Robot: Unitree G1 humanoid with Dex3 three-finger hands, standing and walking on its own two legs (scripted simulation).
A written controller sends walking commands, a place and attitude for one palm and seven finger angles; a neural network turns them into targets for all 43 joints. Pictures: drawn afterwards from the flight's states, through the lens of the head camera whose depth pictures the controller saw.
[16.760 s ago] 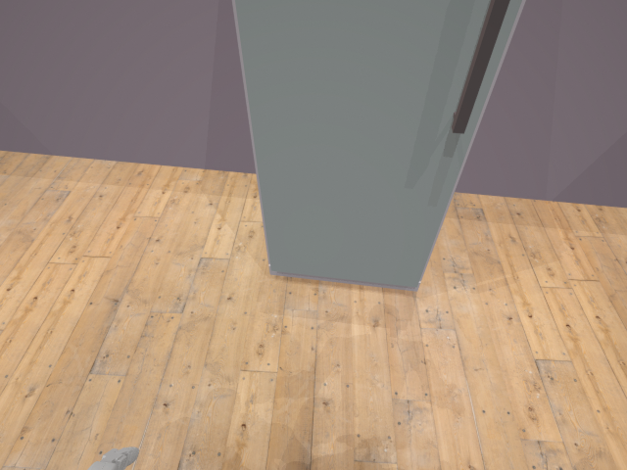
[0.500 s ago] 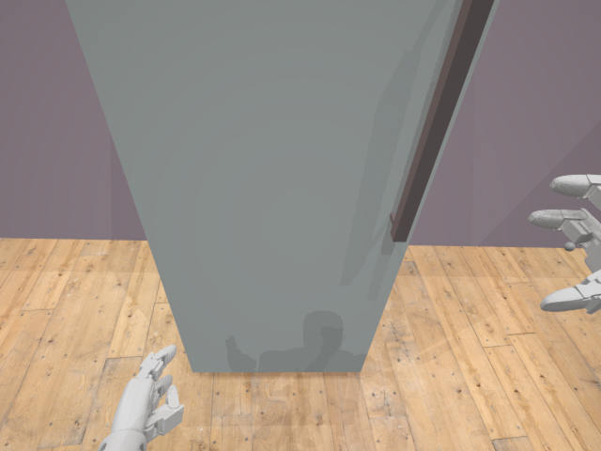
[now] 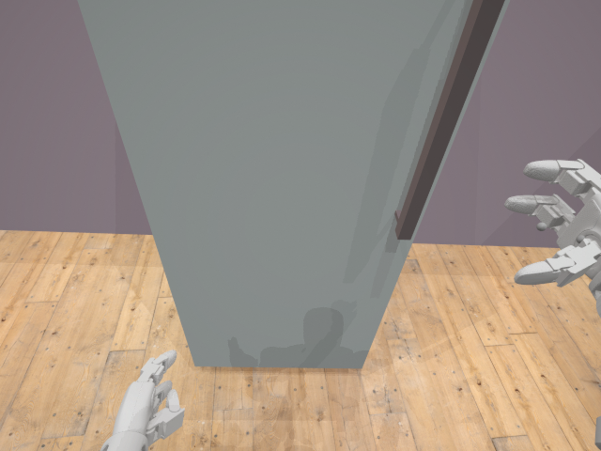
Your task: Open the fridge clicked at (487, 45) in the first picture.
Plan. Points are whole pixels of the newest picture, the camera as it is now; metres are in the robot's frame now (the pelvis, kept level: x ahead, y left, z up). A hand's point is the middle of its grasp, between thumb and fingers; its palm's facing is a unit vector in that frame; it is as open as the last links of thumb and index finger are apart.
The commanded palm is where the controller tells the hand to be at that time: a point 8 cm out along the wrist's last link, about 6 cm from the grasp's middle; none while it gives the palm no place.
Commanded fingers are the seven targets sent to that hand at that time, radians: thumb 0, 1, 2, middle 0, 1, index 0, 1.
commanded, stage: move the hooked fingers beside the handle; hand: right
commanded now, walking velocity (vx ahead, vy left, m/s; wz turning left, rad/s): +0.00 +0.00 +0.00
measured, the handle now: (438, 117) +0.52 -0.18 +0.23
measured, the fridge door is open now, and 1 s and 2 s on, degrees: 0 0 0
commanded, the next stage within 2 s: none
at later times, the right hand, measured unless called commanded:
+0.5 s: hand (514, 193) +0.39 -0.26 +0.20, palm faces +0.06 +1.00 -0.04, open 14.0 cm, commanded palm +0.36 -0.31 +0.20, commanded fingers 0.00 0.50 -0.30 0.30 1.20 0.30 1.20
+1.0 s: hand (498, 174) +0.43 -0.26 +0.19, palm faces +0.04 +1.00 -0.01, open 14.0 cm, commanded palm +0.41 -0.31 +0.19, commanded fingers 0.00 0.50 -0.30 0.30 1.20 0.30 1.20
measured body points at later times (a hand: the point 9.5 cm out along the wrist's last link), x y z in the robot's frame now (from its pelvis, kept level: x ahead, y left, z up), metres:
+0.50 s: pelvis +0.01 +0.01 +0.00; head +0.01 +0.02 +0.45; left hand +0.16 +0.27 -0.09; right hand +0.38 -0.31 +0.20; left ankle -0.03 +0.10 -0.74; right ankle +0.07 -0.12 -0.74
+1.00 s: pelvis +0.02 +0.00 -0.01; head +0.03 +0.00 +0.44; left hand +0.14 +0.27 -0.10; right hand +0.43 -0.31 +0.20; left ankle -0.03 +0.10 -0.74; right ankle +0.07 -0.12 -0.74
